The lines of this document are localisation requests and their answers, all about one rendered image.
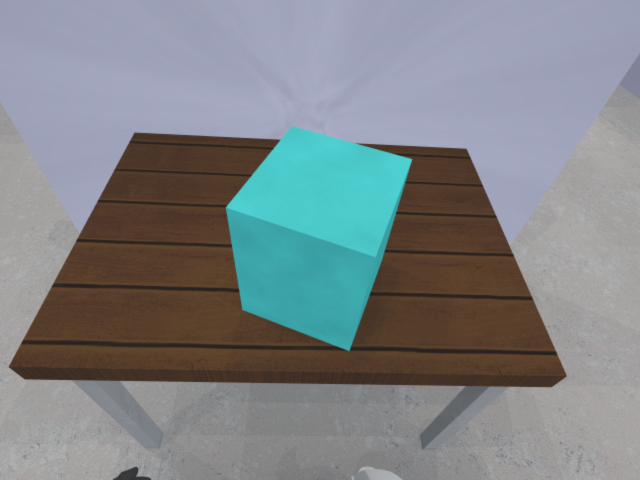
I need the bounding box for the carton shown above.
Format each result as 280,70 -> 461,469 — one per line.
226,126 -> 412,351

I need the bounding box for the table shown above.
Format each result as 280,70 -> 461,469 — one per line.
9,133 -> 567,450

